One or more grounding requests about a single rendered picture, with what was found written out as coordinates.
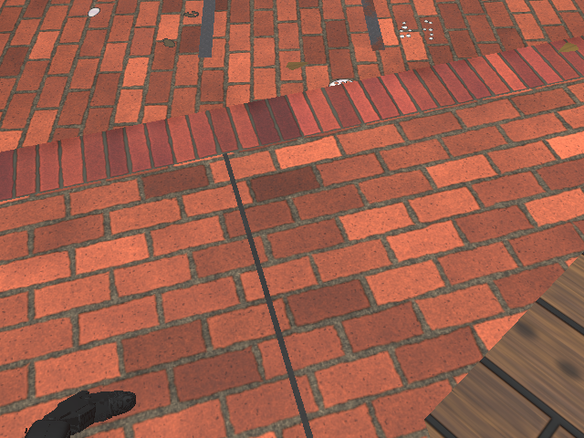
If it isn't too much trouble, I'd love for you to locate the robot left hand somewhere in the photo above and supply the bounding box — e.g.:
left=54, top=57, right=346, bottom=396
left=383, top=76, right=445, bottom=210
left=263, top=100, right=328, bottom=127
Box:
left=25, top=391, right=136, bottom=438

